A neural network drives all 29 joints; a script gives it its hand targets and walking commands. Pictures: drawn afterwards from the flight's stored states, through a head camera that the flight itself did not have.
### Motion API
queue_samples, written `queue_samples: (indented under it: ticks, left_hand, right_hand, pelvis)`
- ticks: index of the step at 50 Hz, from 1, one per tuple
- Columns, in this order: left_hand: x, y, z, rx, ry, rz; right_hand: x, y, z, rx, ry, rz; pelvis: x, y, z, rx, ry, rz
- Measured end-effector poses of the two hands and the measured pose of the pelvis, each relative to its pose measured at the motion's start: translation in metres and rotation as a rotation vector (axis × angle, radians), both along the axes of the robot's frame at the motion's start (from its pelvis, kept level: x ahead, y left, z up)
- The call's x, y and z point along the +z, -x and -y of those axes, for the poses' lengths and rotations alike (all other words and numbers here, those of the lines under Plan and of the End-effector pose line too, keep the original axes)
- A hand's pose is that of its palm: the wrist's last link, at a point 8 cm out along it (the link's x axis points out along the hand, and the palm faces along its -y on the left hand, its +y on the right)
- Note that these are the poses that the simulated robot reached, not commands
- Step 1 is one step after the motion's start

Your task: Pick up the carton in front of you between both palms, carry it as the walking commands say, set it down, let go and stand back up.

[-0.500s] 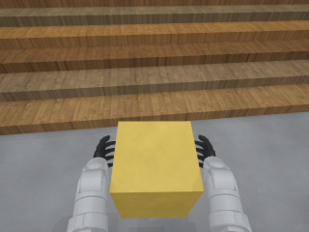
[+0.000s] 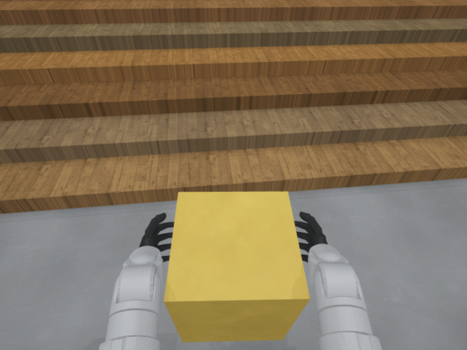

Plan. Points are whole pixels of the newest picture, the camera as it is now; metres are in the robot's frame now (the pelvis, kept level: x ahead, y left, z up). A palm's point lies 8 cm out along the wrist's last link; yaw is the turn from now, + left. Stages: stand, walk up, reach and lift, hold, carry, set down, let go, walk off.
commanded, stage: hold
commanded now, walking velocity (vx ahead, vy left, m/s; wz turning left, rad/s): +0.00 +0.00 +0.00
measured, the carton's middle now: (233, 269) +0.29 +0.00 -0.05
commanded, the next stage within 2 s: carry in 0.90 s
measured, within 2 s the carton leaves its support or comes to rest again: neither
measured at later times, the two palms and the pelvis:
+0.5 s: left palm (147, 256) +0.27 +0.15 +0.04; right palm (320, 255) +0.27 -0.15 +0.04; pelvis -0.02 +0.00 +0.00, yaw +0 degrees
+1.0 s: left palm (150, 248) +0.28 +0.15 +0.05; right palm (321, 248) +0.28 -0.15 +0.05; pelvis +0.00 +0.00 +0.00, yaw -1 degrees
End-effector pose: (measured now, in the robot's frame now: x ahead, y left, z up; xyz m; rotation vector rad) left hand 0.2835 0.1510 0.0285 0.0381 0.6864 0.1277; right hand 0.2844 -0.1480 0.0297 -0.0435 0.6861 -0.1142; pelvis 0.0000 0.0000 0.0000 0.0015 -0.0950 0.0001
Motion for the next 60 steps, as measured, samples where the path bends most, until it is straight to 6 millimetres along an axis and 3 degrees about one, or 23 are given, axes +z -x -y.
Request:
queue_samples:
  ticks: [9,26,46,54,60]
  left_hand:
    - [0.015,0.008,0.001,-0.003,0.0,0.032]
    - [0.014,0.013,0.0,0.01,0.019,0.017]
    - [0.014,0.006,0.001,-0.001,0.005,0.012]
    - [0.028,-0.019,0.014,-0.004,0.01,0.048]
    - [0.041,-0.05,0.032,0.013,0.034,0.029]
  right_hand:
    - [0.015,0.01,0.001,-0.004,0.001,0.032]
    - [0.014,0.015,0.0,-0.02,-0.017,0.016]
    - [0.014,0.008,0.001,-0.014,-0.005,0.012]
    - [0.022,-0.011,0.014,-0.041,-0.033,0.048]
    - [0.038,-0.044,0.032,-0.045,-0.035,0.029]
  pelvis:
    - [0.001,0.002,0.0,0.004,0.001,0.024]
    - [-0.002,0.018,-0.002,0.0,0.002,0.043]
    - [-0.002,0.007,-0.002,-0.007,0.0,0.008]
    - [-0.008,-0.017,0.009,-0.041,0.002,-0.095]
    - [-0.007,-0.053,0.02,0.002,-0.008,-0.149]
